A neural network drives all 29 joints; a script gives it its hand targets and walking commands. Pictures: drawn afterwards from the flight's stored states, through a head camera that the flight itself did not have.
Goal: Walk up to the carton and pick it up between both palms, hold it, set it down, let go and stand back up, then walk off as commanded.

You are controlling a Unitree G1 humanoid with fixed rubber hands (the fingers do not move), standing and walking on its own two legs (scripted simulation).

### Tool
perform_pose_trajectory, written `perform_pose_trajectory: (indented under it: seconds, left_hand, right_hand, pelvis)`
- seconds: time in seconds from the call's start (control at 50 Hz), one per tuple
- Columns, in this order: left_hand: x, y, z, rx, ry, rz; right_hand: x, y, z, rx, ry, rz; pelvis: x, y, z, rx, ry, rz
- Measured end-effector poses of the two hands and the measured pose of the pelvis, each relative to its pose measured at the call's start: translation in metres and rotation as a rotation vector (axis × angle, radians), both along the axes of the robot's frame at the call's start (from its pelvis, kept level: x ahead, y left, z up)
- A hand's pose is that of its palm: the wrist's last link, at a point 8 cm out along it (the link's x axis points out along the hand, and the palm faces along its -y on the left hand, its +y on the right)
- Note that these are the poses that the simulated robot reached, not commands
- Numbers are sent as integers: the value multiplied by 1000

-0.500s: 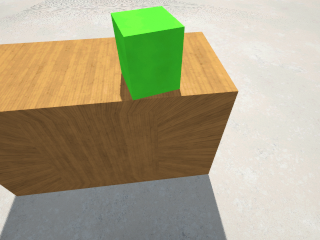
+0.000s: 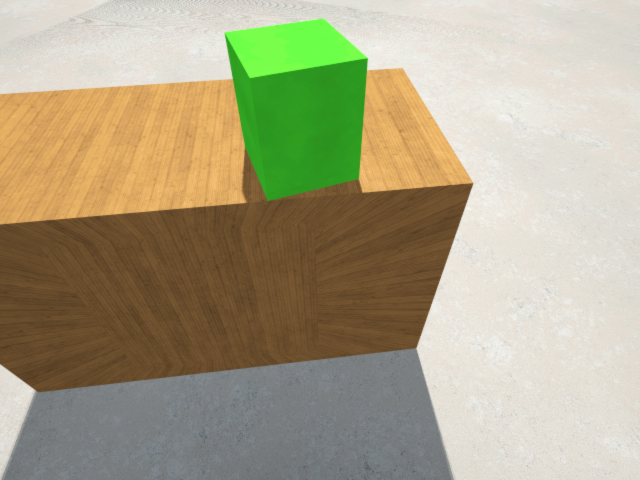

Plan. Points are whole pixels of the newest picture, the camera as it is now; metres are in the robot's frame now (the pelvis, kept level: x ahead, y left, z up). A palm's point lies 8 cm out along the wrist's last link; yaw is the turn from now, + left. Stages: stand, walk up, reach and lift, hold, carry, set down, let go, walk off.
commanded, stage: stand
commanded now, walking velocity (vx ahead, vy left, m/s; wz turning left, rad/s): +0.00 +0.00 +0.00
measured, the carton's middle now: (295, 109) +0.78 +0.09 +0.08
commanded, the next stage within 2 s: walk up in 1.14 s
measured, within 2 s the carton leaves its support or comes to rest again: neither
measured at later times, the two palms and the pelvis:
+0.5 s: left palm out of the picture +0.04 +0.27 -0.11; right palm out of the picture +0.04 -0.28 -0.11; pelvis -0.02 +0.00 +0.01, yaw +0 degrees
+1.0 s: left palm out of the picture +0.02 +0.27 -0.11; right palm out of the picture +0.03 -0.28 -0.11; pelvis -0.03 +0.00 +0.01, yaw +0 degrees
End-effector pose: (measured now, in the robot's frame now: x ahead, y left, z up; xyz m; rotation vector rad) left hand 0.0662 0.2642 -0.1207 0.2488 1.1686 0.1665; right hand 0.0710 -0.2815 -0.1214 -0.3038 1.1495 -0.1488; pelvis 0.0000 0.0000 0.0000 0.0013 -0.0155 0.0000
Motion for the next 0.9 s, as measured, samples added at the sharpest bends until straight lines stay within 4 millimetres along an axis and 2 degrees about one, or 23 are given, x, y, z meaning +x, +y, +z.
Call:
perform_pose_trajectory:
  seconds: [0.64,0.9]
  left_hand:
    - [-35,2,10,2,25,14]
    - [-43,3,9,1,35,18]
  right_hand:
    - [-35,-1,9,2,22,-16]
    - [-42,0,9,1,31,-20]
  pelvis:
    - [-26,1,12,-1,20,0]
    - [-30,1,13,-2,19,0]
